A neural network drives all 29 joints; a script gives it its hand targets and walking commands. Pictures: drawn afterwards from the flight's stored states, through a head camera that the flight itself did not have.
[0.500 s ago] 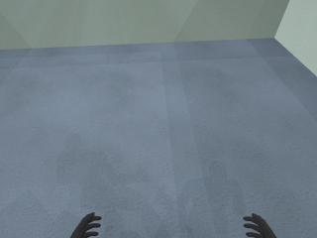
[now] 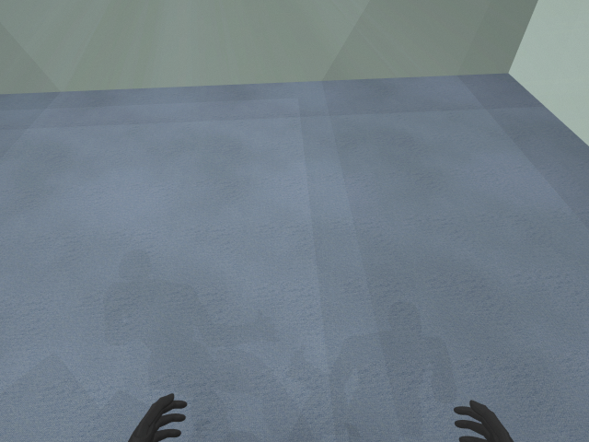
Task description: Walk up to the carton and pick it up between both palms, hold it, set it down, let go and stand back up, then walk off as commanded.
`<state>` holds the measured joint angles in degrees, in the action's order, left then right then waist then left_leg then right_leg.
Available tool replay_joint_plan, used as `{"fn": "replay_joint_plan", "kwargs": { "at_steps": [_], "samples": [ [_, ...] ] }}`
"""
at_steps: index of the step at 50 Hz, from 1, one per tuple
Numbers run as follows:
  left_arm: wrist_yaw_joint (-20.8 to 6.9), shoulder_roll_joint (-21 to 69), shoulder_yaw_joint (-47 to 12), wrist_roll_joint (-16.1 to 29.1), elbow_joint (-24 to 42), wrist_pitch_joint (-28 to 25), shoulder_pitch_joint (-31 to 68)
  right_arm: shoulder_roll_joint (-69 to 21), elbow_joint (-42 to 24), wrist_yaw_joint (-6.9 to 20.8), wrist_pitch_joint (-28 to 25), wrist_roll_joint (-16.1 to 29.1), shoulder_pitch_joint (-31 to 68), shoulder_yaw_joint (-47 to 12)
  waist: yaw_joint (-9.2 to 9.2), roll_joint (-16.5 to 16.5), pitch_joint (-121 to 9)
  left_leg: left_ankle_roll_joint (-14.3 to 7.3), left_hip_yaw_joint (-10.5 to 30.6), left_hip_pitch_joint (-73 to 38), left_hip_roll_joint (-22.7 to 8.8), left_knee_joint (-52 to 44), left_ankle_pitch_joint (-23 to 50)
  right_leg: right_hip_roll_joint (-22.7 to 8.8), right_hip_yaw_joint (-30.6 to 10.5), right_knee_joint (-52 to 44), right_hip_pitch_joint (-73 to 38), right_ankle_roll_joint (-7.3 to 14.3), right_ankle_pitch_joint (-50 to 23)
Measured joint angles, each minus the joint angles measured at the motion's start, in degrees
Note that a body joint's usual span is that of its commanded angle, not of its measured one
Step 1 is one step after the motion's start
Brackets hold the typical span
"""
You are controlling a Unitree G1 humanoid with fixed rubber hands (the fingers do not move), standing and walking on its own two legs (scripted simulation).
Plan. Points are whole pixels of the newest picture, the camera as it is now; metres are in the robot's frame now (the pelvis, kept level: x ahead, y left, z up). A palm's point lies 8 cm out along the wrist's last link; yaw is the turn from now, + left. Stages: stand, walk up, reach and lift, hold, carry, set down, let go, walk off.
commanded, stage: walk up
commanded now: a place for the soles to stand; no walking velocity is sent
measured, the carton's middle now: out of the picture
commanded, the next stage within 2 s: none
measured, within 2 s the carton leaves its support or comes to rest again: neither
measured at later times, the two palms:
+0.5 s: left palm out of the picture +0.04 +0.49 -0.11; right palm out of the picture +0.10 -0.10 -0.08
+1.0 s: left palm out of the picture -0.09 +0.68 -0.09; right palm out of the picture +0.09 +0.13 -0.09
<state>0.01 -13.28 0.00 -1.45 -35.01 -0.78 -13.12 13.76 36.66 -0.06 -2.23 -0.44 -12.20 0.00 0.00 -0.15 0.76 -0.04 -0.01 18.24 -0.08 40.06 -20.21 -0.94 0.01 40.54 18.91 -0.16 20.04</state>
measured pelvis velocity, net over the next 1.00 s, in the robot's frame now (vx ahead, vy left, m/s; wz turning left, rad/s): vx -0.09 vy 0.36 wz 0.44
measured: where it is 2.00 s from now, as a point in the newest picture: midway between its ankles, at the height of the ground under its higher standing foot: outside the picture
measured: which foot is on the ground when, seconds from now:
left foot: down 0.00-0.02, up 0.04-0.38, down 0.40-0.66, up 0.68-0.90, down 0.92-1.00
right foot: down 0.00-0.40, up 0.42-0.68, down 0.70-0.92, up 0.94-1.00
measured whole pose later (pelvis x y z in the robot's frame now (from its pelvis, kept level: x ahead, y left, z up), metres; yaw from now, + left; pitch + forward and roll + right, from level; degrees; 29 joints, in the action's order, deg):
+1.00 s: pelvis -0.09 +0.36 -0.01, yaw +25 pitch -2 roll -1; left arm 0.8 -22.8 0.6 -1.3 -36.4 -1.5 -11.9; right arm 19.1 38.4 7.1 3.8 -1.9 -19.4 3.8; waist 0.4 -2.6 4.1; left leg -0.9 3.8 13.7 2.4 43.3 -27.6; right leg -9.8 1.2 55.8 26.6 0.5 25.2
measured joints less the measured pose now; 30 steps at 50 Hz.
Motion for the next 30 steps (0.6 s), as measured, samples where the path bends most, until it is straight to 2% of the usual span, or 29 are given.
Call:
{"fn": "replay_joint_plan", "kwargs": {
  "at_steps": [3, 5, 9, 14, 17, 19, 21, 23, 26, 28, 30],
  "samples": [
    [0.22, -0.44, 0.03, 0.24, -0.02, -0.52, -0.31, 0.63, 0.20, 1.66, 2.65, -0.77, -0.06, -0.03, -0.08, -0.33, 0.08, -0.25, -0.09, 1.48, 0.38, 3.06, -2.33, -0.75, 0.26, -0.03, -0.09, 0.00, -0.01],
    [0.82, -0.97, 0.04, 0.24, -0.03, -0.87, -0.56, 1.94, 0.18, 2.99, 5.22, -1.36, -0.22, 0.02, -0.10, -0.67, 0.14, -0.26, -0.10, 5.52, 0.51, 10.49, -5.66, -2.78, 1.36, -0.37, -0.30, 0.00, 0.00],
    [1.91, -2.53, 0.02, 0.26, -0.05, -1.02, -4.00, 5.09, 0.06, 5.34, 6.83, -1.46, -0.24, 0.81, -0.05, -0.60, 0.10, -0.26, -0.02, 9.94, 0.49, 16.23, -3.89, -7.67, 2.20, -1.16, -1.91, -0.12, -0.01],
    [2.15, -5.43, 0.04, 0.27, -0.16, -1.01, -8.57, 6.71, 0.06, 7.03, 7.86, -1.46, -0.24, 2.08, -0.03, -0.08, 0.08, -0.18, -0.01, 11.11, 0.51, 16.35, 1.24, -11.88, 2.26, -2.58, -4.12, -0.43, 0.00],
    [2.16, -7.04, 0.28, 0.18, -0.24, -1.02, -8.71, 7.01, 0.05, 7.49, 7.90, -1.46, -0.61, 2.30, 0.00, -0.05, 0.06, -0.16, 0.02, 10.68, 0.28, 16.15, 1.69, -13.56, 2.39, -3.00, -4.28, -0.48, -0.05],
    [2.16, -7.98, 0.36, 0.04, -0.22, -1.01, -7.88, 7.14, 0.01, 7.57, 7.36, -1.45, -1.80, 2.56, 0.07, 0.07, 0.01, -0.35, 0.10, 8.03, -0.13, 12.30, 1.29, -14.42, 2.50, -2.41, -4.18, -0.79, 0.12],
    [2.17, -9.32, 0.51, 0.03, -0.36, -0.69, -5.38, 7.30, 0.16, 7.57, 6.29, -1.46, -3.32, 2.68, 0.13, -0.06, 0.70, -1.03, 0.98, 5.79, 0.31, 7.35, -1.09, -15.04, 2.24, 4.21, -1.01, -0.80, 3.37],
    [2.38, -10.17, 0.88, 0.57, -0.73, 0.77, -1.64, 5.98, 0.73, 7.57, 6.37, -1.46, -4.23, 2.67, 0.15, -2.03, 3.30, -2.09, 0.80, 7.00, 2.00, 9.48, -2.02, -13.04, 1.28, 12.79, 2.98, -0.80, 7.73],
    [2.41, -10.20, 0.84, 1.23, -0.67, 1.11, 0.23, 5.75, 0.66, 7.31, 6.45, -1.46, -6.08, 2.71, 0.24, -2.16, 3.85, -3.07, 0.85, 6.32, 2.40, 3.98, 2.39, -4.96, 1.28, 20.63, 9.58, -0.81, 8.49],
    [2.41, -10.21, 0.84, 1.39, -0.66, 1.11, 0.55, 5.75, 0.65, 6.70, 6.43, -1.46, -7.10, 2.76, 0.35, -2.15, 3.84, -2.86, 0.80, 4.37, 3.63, -2.12, 5.77, -1.40, 1.18, 21.01, 11.89, -0.81, 8.03],
    [2.42, -10.24, 0.83, 1.39, -0.65, 1.11, 0.17, 5.73, 0.64, 6.37, 6.59, -1.46, -7.46, 2.84, 0.29, -2.01, 3.85, -1.25, 0.77, 2.19, 5.28, -7.35, 8.63, 0.72, 1.08, 18.97, 12.14, -0.81, 7.14]
  ]
}}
